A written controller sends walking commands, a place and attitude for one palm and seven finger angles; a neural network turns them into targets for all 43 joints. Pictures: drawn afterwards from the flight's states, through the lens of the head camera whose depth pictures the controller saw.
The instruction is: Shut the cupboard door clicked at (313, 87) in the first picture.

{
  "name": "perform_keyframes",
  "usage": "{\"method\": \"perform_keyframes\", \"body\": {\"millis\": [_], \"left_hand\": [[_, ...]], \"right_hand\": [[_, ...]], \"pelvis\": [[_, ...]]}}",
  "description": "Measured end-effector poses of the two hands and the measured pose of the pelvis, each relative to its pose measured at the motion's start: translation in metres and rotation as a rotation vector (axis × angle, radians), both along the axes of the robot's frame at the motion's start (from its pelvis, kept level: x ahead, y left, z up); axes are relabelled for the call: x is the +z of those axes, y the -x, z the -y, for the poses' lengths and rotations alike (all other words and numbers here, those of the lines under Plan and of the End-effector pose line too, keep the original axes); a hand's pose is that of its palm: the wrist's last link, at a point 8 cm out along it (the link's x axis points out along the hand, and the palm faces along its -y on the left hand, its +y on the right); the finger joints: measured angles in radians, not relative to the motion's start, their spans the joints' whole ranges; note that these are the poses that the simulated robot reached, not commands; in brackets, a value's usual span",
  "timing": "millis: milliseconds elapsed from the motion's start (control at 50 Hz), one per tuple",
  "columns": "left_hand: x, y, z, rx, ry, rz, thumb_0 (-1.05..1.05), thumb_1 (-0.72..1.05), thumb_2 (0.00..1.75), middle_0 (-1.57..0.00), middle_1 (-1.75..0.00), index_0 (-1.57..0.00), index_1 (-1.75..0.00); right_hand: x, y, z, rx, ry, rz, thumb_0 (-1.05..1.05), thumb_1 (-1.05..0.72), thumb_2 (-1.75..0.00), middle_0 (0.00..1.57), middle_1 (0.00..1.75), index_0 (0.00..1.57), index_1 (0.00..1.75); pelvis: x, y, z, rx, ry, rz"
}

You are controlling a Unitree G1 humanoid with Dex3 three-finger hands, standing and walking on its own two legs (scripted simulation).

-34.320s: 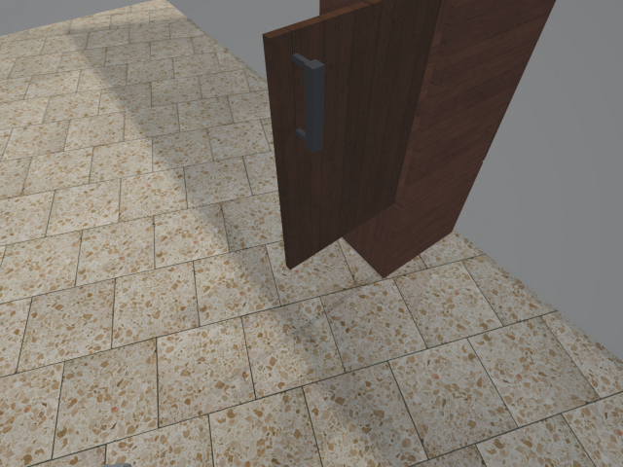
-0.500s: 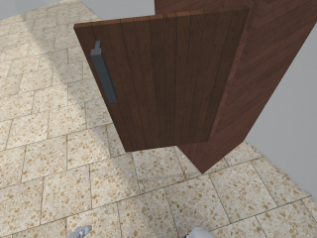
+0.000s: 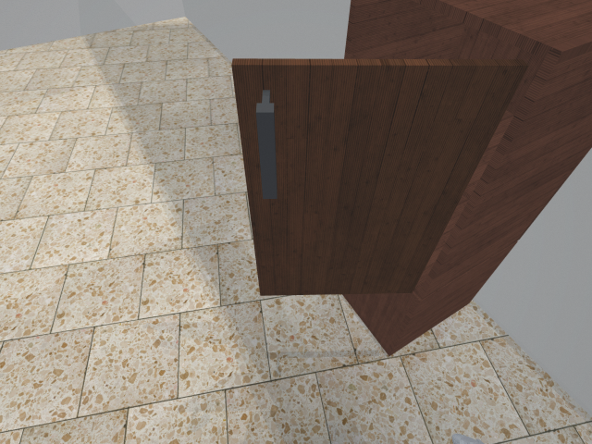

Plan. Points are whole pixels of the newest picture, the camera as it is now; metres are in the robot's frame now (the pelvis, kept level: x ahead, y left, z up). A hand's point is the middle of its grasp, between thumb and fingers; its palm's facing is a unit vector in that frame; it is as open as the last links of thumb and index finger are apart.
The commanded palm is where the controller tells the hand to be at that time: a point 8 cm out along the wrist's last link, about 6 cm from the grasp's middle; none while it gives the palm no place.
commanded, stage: come to a stop and stand still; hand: left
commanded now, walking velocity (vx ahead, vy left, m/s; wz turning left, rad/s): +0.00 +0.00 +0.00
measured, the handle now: (268, 147) +0.48 +0.08 +0.15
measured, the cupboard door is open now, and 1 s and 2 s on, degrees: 61 61 61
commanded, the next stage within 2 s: look again from close up in 0.36 s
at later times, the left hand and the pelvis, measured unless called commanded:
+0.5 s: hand out of the picture +0.06 +0.22 -0.16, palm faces -0.04 -0.96 -0.26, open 7.4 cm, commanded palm none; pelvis +0.01 +0.02 +0.01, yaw -3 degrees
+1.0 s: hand out of the picture +0.14 +0.23 -0.12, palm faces -0.05 -0.93 -0.35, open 7.4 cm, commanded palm none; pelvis +0.02 -0.01 +0.02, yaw -2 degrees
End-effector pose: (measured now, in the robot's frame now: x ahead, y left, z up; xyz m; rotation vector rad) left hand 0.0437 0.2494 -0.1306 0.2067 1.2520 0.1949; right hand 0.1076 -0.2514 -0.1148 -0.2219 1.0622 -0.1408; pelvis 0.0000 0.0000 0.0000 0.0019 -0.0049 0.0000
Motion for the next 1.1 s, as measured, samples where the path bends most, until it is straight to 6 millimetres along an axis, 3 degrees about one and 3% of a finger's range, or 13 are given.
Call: {"method": "perform_keyframes", "body": {"millis": [100,220,360,500,620,800,940,1100], "left_hand": [[0.001,0.010,-0.022,-0.017,-0.015,0.004,0.01,0.91,0.90,-0.20,-0.29,-0.20,-0.30],[0.002,0.019,-0.027,-0.026,-0.011,-0.003,0.01,0.91,0.90,-0.20,-0.29,-0.19,-0.30],[0.003,0.015,-0.022,-0.050,0.008,-0.025,0.01,0.91,0.90,-0.20,-0.29,-0.20,-0.30],[0.007,-0.011,-0.022,-0.081,0.000,0.003,0.01,0.91,0.90,-0.20,-0.29,-0.20,-0.30],[0.016,-0.043,-0.026,-0.111,-0.031,0.063,0.01,0.91,0.90,-0.20,-0.29,-0.20,-0.30],[0.036,-0.080,-0.031,-0.140,-0.079,0.139,0.01,0.91,0.90,-0.20,-0.29,-0.20,-0.30],[0.043,-0.087,-0.029,-0.137,-0.095,0.141,0.01,0.91,0.90,-0.20,-0.29,-0.20,-0.30],[0.040,-0.077,-0.023,-0.105,-0.086,0.106,0.01,0.90,0.90,-0.20,-0.29,-0.20,-0.30]], "right_hand": [[-0.004,0.016,-0.024,-0.036,-0.027,0.025,0.00,-0.91,-0.90,0.20,0.30,0.20,0.30],[-0.016,0.042,-0.045,-0.064,-0.074,-0.030,0.00,-0.91,-0.90,0.20,0.30,0.20,0.30],[-0.014,0.075,-0.034,-0.105,-0.048,-0.129,0.00,-0.92,-0.90,0.20,0.30,0.20,0.30],[-0.006,0.090,-0.008,-0.131,0.006,-0.190,0.00,-0.91,-0.90,0.20,0.30,0.20,0.30],[0.001,0.078,0.016,-0.130,0.044,-0.172,0.01,-0.91,-0.90,0.20,0.30,0.20,0.30],[0.011,0.041,0.039,-0.086,0.066,-0.110,0.00,-0.90,-0.90,0.20,0.30,0.20,0.30],[0.013,0.019,0.047,-0.051,0.064,-0.093,0.00,-0.90,-0.90,0.20,0.30,0.20,0.30],[0.013,0.010,0.048,-0.029,0.059,-0.112,0.00,-0.90,-0.90,0.20,0.30,0.20,0.30]], "pelvis": [[-0.003,-0.003,-0.016,-0.038,-0.005,0.029],[-0.002,-0.002,-0.025,-0.051,-0.001,0.042],[0.003,-0.004,-0.025,-0.059,-0.004,0.028],[0.007,-0.009,-0.019,-0.055,-0.005,0.028],[0.010,-0.012,-0.011,-0.050,-0.005,0.035],[0.015,-0.015,-0.001,-0.041,-0.007,0.032],[0.018,-0.019,0.005,-0.032,-0.007,0.027],[0.020,-0.023,0.011,-0.017,-0.005,0.028]]}}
